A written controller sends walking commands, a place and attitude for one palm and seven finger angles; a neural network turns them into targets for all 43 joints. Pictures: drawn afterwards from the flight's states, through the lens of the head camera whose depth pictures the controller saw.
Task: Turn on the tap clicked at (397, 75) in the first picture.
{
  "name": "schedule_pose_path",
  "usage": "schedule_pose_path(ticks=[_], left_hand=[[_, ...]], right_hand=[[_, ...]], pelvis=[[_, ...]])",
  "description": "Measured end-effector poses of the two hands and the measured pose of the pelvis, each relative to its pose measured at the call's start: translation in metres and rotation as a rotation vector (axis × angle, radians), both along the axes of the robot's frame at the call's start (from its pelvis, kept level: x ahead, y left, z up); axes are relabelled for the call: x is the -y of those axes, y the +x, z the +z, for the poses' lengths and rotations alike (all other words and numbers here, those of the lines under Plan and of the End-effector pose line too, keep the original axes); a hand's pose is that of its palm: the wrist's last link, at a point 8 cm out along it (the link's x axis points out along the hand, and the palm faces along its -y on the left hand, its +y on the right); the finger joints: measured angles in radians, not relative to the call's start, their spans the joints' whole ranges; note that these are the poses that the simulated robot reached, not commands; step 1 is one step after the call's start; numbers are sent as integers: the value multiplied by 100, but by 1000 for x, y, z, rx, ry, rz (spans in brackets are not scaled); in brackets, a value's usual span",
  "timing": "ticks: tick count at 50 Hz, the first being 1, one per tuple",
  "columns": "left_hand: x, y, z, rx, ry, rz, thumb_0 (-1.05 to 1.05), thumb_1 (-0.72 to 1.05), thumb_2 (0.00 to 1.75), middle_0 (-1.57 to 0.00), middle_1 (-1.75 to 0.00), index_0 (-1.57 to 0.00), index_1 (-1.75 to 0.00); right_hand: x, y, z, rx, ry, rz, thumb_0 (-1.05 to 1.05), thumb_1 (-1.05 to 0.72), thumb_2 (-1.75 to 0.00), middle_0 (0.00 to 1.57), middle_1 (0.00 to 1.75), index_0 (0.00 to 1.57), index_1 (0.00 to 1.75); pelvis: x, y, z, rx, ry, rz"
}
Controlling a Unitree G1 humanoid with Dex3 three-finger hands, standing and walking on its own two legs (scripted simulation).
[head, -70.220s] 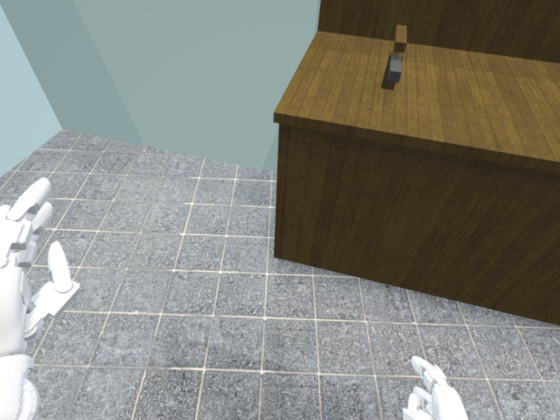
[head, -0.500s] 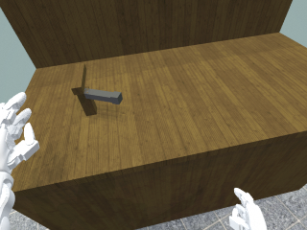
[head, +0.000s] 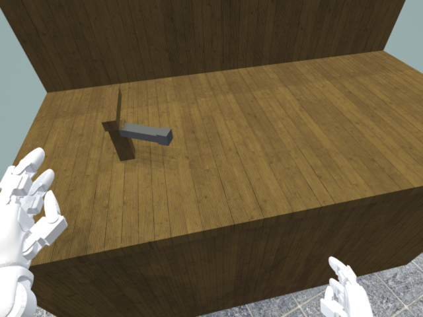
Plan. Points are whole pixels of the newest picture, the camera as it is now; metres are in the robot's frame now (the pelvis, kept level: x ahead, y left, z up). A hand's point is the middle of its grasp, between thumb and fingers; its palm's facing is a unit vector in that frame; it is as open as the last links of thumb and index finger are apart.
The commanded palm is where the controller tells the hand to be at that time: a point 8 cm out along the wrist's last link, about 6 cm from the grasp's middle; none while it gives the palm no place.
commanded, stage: turn the palm inward beside the body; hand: left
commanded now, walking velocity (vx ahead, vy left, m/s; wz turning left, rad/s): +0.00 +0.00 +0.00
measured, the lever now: (164, 136) +0.45 +0.17 +0.11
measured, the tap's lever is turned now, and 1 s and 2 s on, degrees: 62 62 62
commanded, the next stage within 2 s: reach beside the lever's end, fingers flat in 1.08 s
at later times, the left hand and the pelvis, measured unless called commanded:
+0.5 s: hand (46, 226) +0.18 +0.26 +0.17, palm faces +0.46 -0.88 -0.14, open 7.4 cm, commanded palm +0.12 +0.30 +0.18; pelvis -0.01 +0.03 +0.00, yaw +0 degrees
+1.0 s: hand (63, 225) +0.18 +0.23 +0.17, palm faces +0.49 -0.87 -0.11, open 7.4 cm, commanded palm +0.13 +0.27 +0.18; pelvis +0.00 +0.00 +0.01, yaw +1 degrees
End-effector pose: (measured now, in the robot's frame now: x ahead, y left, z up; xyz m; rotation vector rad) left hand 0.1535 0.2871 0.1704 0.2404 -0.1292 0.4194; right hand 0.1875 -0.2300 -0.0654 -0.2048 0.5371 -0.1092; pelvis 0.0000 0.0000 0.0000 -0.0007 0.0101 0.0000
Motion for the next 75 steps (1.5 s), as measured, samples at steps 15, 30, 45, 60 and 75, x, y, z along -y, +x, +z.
schedule_pose_path(ticks=[15,30,45,60,75], left_hand=[[-18,-18,-2,-31,-87,63,2,89,90,-20,-30,-20,-30],[-9,-15,6,-21,-106,71,2,89,90,-20,-30,-21,-30],[11,-14,6,-45,-122,87,2,89,90,-20,-30,-20,-30],[33,-16,5,-47,-123,88,2,89,90,-20,-30,-20,-30],[7,9,-6,-81,-131,159,2,89,90,-20,-30,-20,-30]], right_hand=[[-58,7,10,45,46,90,2,-90,-90,20,30,20,30],[-58,15,11,31,29,93,2,-90,-90,20,30,20,30],[-37,19,12,29,31,79,2,-90,-90,20,30,20,30],[-13,16,7,27,41,62,2,-90,-90,20,30,20,30],[3,14,-1,-15,23,16,2,-90,-90,20,30,20,30]], pelvis=[[-22,-9,2,33,-7,6],[-25,-3,3,38,-9,8],[-8,1,6,42,-4,15],[11,2,6,49,-2,20],[17,2,5,33,-7,23]])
